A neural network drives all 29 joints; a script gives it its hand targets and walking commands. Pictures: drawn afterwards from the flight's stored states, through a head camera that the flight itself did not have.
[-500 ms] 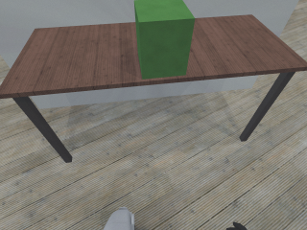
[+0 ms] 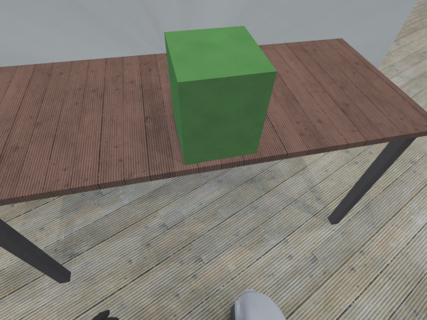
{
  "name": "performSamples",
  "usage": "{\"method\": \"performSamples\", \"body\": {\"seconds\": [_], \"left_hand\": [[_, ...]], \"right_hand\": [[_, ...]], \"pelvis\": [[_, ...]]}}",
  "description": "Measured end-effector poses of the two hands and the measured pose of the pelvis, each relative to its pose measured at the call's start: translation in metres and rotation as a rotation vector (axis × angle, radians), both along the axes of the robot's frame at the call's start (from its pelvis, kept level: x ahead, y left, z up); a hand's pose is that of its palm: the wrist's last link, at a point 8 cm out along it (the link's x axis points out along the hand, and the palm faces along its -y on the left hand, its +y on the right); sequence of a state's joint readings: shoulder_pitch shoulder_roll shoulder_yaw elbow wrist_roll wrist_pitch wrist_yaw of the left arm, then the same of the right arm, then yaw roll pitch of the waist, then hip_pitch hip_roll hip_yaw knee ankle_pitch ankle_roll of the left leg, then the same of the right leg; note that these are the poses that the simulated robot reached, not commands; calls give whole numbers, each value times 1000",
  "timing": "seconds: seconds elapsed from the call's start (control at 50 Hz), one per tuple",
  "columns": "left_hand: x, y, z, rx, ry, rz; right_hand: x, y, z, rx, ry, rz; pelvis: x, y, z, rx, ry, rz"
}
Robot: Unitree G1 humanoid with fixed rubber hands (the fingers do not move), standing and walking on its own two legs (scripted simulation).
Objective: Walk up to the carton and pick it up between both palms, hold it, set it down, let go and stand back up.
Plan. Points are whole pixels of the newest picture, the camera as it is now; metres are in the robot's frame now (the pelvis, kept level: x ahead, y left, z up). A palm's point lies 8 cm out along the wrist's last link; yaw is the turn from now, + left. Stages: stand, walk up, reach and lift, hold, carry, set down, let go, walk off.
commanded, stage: walk up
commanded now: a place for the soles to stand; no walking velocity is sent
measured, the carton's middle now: (213, 97) +0.60 -0.04 +0.07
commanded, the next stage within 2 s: none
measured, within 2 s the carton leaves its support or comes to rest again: neither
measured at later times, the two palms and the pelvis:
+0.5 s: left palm (91, 304) +0.19 +0.24 -0.14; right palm (310, 261) +0.23 -0.24 -0.13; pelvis +0.15 +0.00 -0.02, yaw -1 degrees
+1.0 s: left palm (85, 290) +0.21 +0.26 -0.13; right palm (328, 279) +0.19 -0.26 -0.12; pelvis +0.13 +0.00 +0.00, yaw -2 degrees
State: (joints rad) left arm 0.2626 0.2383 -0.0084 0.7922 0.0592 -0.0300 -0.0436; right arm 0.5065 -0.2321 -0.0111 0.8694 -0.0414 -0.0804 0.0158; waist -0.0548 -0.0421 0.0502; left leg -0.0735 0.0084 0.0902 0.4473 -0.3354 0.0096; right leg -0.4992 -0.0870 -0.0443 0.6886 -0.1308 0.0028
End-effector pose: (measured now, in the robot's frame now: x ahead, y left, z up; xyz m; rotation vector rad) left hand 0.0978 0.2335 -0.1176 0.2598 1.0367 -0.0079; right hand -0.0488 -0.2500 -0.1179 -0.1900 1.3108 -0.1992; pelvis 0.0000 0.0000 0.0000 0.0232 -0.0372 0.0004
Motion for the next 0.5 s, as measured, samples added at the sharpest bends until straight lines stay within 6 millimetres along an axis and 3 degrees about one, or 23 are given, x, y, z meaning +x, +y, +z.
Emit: {"method": "performSamples", "body": {"seconds": [0.1, 0.16, 0.26, 0.34, 0.42, 0.5], "left_hand": [[57, -21, -6, 36, -62, 18], [58, -21, -2, 46, -36, 104], [38, -11, 11, 77, 80, 180], [34, -6, 9, 78, 160, 197], [54, 0, -8, 53, 182, 181], [90, 11, -26, 36, 152, 155]], "right_hand": [[45, -20, -30, 30, 42, 36], [88, -26, -31, 39, 25, 66], [173, -31, -12, 30, -87, 129], [224, -25, -5, 19, -149, 137], [259, -7, -11, 13, -173, 135], [282, 9, -15, 5, -202, 118]], "pelvis": [[48, -21, -19, -16, -7, -4], [69, -26, -15, -16, -12, -11], [103, -27, 2, -16, -11, -14], [125, -22, 5, -18, -10, -19], [143, -13, -4, -32, -22, -22], [153, -5, -15, -22, -28, -17]]}}
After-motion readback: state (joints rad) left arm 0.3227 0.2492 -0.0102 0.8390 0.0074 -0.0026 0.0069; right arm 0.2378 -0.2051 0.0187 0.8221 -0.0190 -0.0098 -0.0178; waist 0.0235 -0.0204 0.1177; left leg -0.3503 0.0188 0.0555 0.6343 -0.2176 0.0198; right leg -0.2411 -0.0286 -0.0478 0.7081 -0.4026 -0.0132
